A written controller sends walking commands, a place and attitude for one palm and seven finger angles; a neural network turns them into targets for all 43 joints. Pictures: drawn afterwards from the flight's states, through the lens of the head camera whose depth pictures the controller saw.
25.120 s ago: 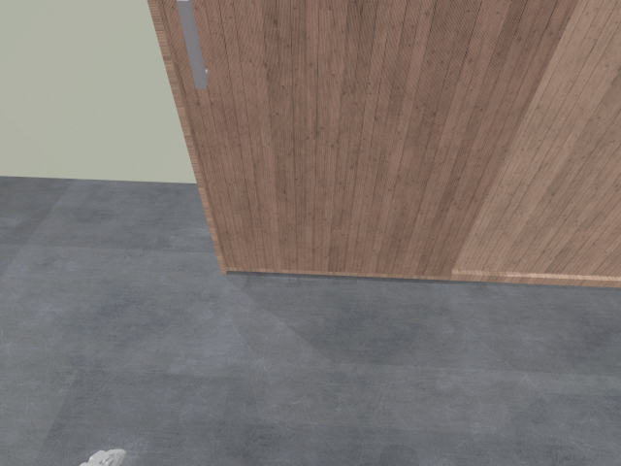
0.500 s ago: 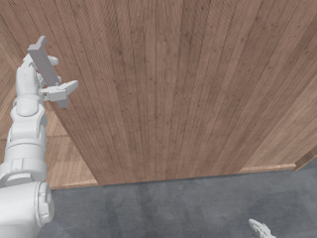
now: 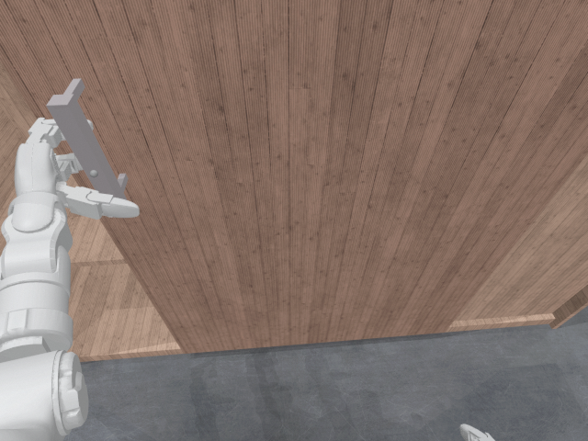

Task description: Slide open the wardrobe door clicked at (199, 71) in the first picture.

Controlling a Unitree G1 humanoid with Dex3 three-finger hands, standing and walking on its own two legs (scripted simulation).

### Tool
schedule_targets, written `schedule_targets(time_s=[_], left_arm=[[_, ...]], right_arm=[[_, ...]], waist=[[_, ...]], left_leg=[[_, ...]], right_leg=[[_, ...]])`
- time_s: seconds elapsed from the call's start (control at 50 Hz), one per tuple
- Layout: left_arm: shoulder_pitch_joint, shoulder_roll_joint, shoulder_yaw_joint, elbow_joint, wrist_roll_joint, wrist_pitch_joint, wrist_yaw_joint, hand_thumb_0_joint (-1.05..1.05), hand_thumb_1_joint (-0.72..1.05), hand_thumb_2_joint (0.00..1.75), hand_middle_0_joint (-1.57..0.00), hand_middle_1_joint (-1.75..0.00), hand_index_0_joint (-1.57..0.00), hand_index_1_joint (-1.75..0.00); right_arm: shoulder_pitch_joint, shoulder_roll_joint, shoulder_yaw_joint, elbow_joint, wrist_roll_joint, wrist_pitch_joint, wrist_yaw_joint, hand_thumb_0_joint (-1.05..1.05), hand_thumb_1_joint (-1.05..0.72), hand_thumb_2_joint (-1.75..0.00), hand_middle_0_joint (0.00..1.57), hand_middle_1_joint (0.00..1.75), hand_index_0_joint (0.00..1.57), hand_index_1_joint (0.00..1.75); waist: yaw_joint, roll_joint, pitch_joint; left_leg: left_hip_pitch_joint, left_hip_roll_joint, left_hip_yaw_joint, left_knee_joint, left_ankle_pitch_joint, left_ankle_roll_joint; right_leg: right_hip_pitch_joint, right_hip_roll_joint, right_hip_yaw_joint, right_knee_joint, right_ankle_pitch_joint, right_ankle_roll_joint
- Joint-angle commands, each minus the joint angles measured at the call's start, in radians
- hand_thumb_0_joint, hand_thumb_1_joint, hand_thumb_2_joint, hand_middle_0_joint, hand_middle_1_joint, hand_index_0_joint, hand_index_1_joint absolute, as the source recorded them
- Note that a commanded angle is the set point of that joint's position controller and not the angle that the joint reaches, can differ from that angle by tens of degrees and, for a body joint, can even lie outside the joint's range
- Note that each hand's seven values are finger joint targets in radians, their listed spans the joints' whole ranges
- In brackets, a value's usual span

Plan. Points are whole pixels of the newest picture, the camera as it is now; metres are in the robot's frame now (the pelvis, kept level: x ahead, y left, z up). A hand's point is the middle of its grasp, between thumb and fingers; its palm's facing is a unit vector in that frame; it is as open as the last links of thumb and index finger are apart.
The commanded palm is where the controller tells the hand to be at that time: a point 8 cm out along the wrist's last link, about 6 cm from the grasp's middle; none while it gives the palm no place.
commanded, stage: slip the hand off the handle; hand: left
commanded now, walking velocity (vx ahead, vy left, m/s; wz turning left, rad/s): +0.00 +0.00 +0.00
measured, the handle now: (97, 149) +0.47 +0.29 +0.16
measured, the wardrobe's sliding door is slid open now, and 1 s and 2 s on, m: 0.45 0.45 0.45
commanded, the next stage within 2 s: draw the hand back to the body in 1.20 s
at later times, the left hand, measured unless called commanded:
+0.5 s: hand (42, 177) +0.41 +0.34 +0.16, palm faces +0.37 -0.90 -0.22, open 14.7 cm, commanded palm +0.37 +0.38 +0.16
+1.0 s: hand (7, 224) +0.33 +0.35 +0.15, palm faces +0.42 -0.88 -0.22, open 14.7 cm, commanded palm +0.29 +0.38 +0.16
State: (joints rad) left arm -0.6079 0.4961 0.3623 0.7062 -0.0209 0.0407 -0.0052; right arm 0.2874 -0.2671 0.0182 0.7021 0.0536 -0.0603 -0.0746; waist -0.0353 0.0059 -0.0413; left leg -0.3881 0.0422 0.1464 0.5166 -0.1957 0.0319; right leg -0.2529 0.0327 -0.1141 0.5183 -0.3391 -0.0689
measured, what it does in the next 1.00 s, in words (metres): stands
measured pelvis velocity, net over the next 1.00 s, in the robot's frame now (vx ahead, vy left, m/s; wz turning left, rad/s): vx -0.01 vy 0.03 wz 0.01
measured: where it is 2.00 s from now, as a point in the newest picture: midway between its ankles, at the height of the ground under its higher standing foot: outside the picture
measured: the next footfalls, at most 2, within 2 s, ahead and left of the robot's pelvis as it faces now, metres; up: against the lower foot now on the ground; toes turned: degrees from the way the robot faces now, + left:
none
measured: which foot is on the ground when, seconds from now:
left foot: down 0.00-1.00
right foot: down 0.00-1.00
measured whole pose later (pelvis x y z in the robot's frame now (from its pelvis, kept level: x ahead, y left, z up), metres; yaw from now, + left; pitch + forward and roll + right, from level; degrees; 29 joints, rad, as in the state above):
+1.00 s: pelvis -0.01 +0.03 +0.00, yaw +1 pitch +2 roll -1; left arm -0.31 0.51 0.43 0.39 -0.09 0.08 -0.08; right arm 0.27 -0.26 0.04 0.64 0.07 -0.08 -0.10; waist 0.01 0.01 -0.04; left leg -0.37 0.02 0.14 0.53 -0.20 0.06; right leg -0.22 0.01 -0.12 0.51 -0.32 -0.04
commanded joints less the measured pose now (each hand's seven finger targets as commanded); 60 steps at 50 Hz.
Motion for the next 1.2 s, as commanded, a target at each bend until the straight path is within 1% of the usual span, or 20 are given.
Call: schedule_targets(time_s=[0.0,0.08,0.14,0.2,0.28,0.32,0.44,0.48,0.56,0.6,0.66,0.72,0.78,0.8,0.86,0.94,0.98,1.06,1.1,1.18], left_arm=[[-0.418,0.387,0.109,-0.219,0.01,-0.07,0.009,0.0,-0.55,0.2,-0.25,-1.15,-0.25,-1.15],[-0.435,0.414,0.122,-0.221,0.016,-0.113,-0.016,0.0,-0.55,0.2,-0.25,-1.15,-0.25,-1.15],[-0.461,0.373,0.069,-0.16,0.003,-0.115,-0.058,0.0,-0.55,0.2,-0.25,-1.15,-0.25,-1.15],[-0.437,0.416,0.1,-0.129,-0.011,-0.107,-0.093,0.0,-0.55,0.2,-0.25,-1.15,-0.25,-1.15],[-0.435,0.419,0.098,-0.167,-0.022,-0.121,-0.111,0.0,-0.55,0.2,-0.25,-1.15,-0.25,-1.15],[-0.421,0.396,0.084,-0.148,-0.028,-0.124,-0.108,0.0,-0.55,0.2,-0.25,-1.15,-0.25,-1.15],[-0.487,0.451,0.105,-0.089,-0.007,-0.14,-0.092,0.0,-0.55,0.2,-0.25,-1.15,-0.25,-1.15],[-0.5,0.507,0.138,-0.062,0.007,-0.149,-0.089,0.0,-0.55,0.2,-0.25,-1.15,-0.25,-1.15],[-0.424,0.413,0.075,-0.129,-0.005,-0.161,-0.107,0.0,-0.55,0.2,-0.25,-1.15,-0.25,-1.15],[-0.367,0.437,0.113,-0.152,-0.021,-0.158,-0.111,0.0,-0.55,0.2,-0.25,-1.15,-0.25,-1.15],[-0.278,0.392,0.117,-0.241,-0.058,-0.15,-0.108,0.0,-0.55,0.2,-0.25,-1.15,-0.25,-1.15],[-0.163,0.408,0.167,-0.322,-0.074,-0.111,-0.094,0.0,-0.55,0.2,-0.25,-1.15,-0.25,-1.15],[-0.135,0.367,0.146,-0.414,-0.076,-0.072,-0.074,0.0,-0.55,0.2,-0.25,-1.15,-0.25,-1.15],[-0.109,0.406,0.188,-0.436,-0.072,-0.062,-0.065,0.0,-0.55,0.2,-0.25,-1.15,-0.25,-1.15],[-0.094,0.347,0.144,-0.545,-0.074,-0.046,-0.055,0.0,-0.55,0.2,-0.25,-1.15,-0.25,-1.15],[-0.075,0.326,0.134,-0.572,-0.086,-0.025,-0.062,0.0,-0.55,0.2,-0.25,-1.15,-0.25,-1.15],[-0.075,0.271,0.079,-0.592,-0.093,-0.013,-0.069,0.0,-0.55,0.2,-0.25,-1.15,-0.25,-1.15],[-0.064,0.231,0.037,-0.62,-0.103,0.012,-0.08,0.0,-0.55,0.2,-0.25,-1.15,-0.25,-1.15],[-0.022,0.257,0.068,-0.602,-0.109,0.024,-0.081,0.0,-0.55,0.2,-0.25,-1.15,-0.25,-1.15],[0.037,0.286,0.116,-0.652,-0.121,0.022,-0.073,0.0,-0.55,0.2,-0.25,-1.15,-0.25,-1.15]], right_arm=[[0.005,-0.159,-0.058,-0.123,-0.001,-0.033,-0.025,0.0,-0.9,-0.9,0.2,0.3,0.2,0.3],[0.021,-0.159,-0.058,-0.123,-0.005,-0.031,-0.029,0.0,-0.9,-0.9,0.2,0.3,0.2,0.3],[0.029,-0.161,-0.057,-0.113,0.002,-0.031,-0.031,0.0,-0.9,-0.9,0.2,0.3,0.2,0.3],[0.043,-0.17,-0.063,-0.111,0.005,-0.026,-0.036,0.0,-0.9,-0.9,0.2,0.3,0.2,0.3],[0.045,-0.173,-0.063,-0.122,0.006,-0.024,-0.036,0.0,-0.9,-0.9,0.2,0.3,0.2,0.3],[0.042,-0.173,-0.061,-0.121,0.007,-0.025,-0.035,0.0,-0.9,-0.9,0.2,0.3,0.2,0.3],[0.051,-0.182,-0.054,-0.113,0.003,-0.029,-0.043,0.0,-0.9,-0.9,0.2,0.3,0.2,0.3],[0.062,-0.186,-0.051,-0.108,0.0,-0.029,-0.045,0.0,-0.9,-0.9,0.2,0.3,0.2,0.3],[0.054,-0.178,-0.053,-0.139,0.0,-0.037,-0.038,0.0,-0.9,-0.9,0.2,0.3,0.2,0.3],[0.053,-0.18,-0.056,-0.141,0.001,-0.038,-0.036,0.0,-0.9,-0.9,0.2,0.3,0.2,0.3],[0.023,-0.175,-0.056,-0.164,0.005,-0.045,-0.034,0.0,-0.9,-0.9,0.2,0.3,0.2,0.3],[0.008,-0.172,-0.057,-0.181,0.008,-0.048,-0.03,0.0,-0.9,-0.9,0.2,0.3,0.2,0.3],[-0.027,-0.161,-0.051,-0.196,0.012,-0.053,-0.03,0.0,-0.9,-0.9,0.2,0.3,0.2,0.3],[-0.029,-0.163,-0.053,-0.196,0.011,-0.053,-0.031,0.0,-0.9,-0.9,0.2,0.3,0.2,0.3],[-0.062,-0.147,-0.043,-0.211,0.013,-0.061,-0.036,0.0,-0.9,-0.9,0.2,0.3,0.2,0.3],[-0.085,-0.141,-0.034,-0.201,0.014,-0.072,-0.048,0.0,-0.9,-0.9,0.2,0.3,0.2,0.3],[-0.1,-0.135,-0.027,-0.197,0.019,-0.079,-0.055,0.0,-0.9,-0.9,0.2,0.3,0.2,0.3],[-0.123,-0.132,-0.019,-0.199,0.021,-0.092,-0.063,0.0,-0.9,-0.9,0.2,0.3,0.2,0.3],[-0.126,-0.135,-0.017,-0.199,0.021,-0.095,-0.064,0.0,-0.9,-0.9,0.2,0.3,0.2,0.3],[-0.154,-0.125,-0.011,-0.209,0.02,-0.099,-0.059,0.0,-0.9,-0.9,0.2,0.3,0.2,0.3]], waist=[[0.015,0.027,-0.29],[0.008,0.054,-0.319],[-0.017,0.073,-0.282],[-0.006,0.079,-0.312],[0.002,0.112,-0.332],[-0.008,0.08,-0.289],[-0.016,0.077,-0.256],[-0.008,0.102,-0.267],[0.006,0.131,-0.323],[0.019,0.129,-0.336],[0.039,0.108,-0.321],[0.06,0.079,-0.317],[0.056,0.092,-0.267],[0.063,0.089,-0.258],[0.055,0.095,-0.242],[0.042,0.107,-0.212],[0.031,0.128,-0.194],[0.033,0.124,-0.189],[0.042,0.08,-0.197],[0.064,0.076,-0.211]], left_leg=[[0.243,-0.026,-0.098,0.01,0.26,0.04],[0.261,-0.024,-0.105,0.022,0.275,0.041],[0.279,-0.022,-0.116,0.028,0.254,0.037],[0.283,-0.022,-0.119,0.034,0.268,0.038],[0.312,-0.017,-0.137,0.032,0.285,0.036],[0.307,-0.013,-0.147,0.025,0.255,0.036],[0.286,-0.007,-0.171,0.004,0.151,0.034],[0.281,-0.007,-0.176,0.001,0.14,0.034],[0.336,-0.002,-0.184,0.006,0.176,0.031],[0.348,0.004,-0.19,0.003,0.183,0.027],[0.346,0.008,-0.192,-0.005,0.204,0.027],[0.336,0.008,-0.186,-0.015,0.236,0.027],[0.325,0.009,-0.177,-0.029,0.214,0.028],[0.324,0.012,-0.181,-0.034,0.213,0.026],[0.34,0.013,-0.186,-0.04,0.189,0.026],[0.353,0.014,-0.207,-0.062,0.105,0.017],[0.362,0.009,-0.205,-0.065,0.078,0.017],[0.367,0.003,-0.218,-0.074,0.038,0.014],[0.353,-0.001,-0.213,-0.077,0.037,0.015],[0.341,-0.01,-0.185,-0.067,0.088,0.016]], right_leg=[[-0.018,-0.042,0.125,-0.065,0.46,0.068],[-0.027,-0.034,0.126,-0.052,0.449,0.062],[-0.091,-0.028,0.117,-0.064,0.394,0.06],[-0.077,-0.028,0.12,-0.064,0.407,0.058],[-0.101,-0.019,0.105,-0.061,0.371,0.049],[-0.135,-0.016,0.098,-0.069,0.324,0.049],[-0.179,-0.016,0.094,-0.077,0.203,0.049],[-0.172,-0.016,0.098,-0.077,0.189,0.045],[-0.165,-0.013,0.089,-0.071,0.201,0.038],[-0.165,-0.006,0.087,-0.071,0.2,0.039],[-0.138,-0.005,0.079,-0.072,0.214,0.037],[-0.111,-0.003,0.076,-0.069,0.244,0.043],[-0.112,-0.005,0.077,-0.081,0.232,0.045],[-0.109,-0.004,0.075,-0.081,0.228,0.043],[-0.112,-0.005,0.074,-0.087,0.209,0.042],[-0.14,-0.004,0.072,-0.093,0.159,0.043],[-0.146,-0.006,0.075,-0.102,0.152,0.043],[-0.14,-0.013,0.075,-0.11,0.144,0.039],[-0.118,-0.014,0.074,-0.117,0.139,0.042],[-0.072,-0.016,0.081,-0.123,0.168,0.042]])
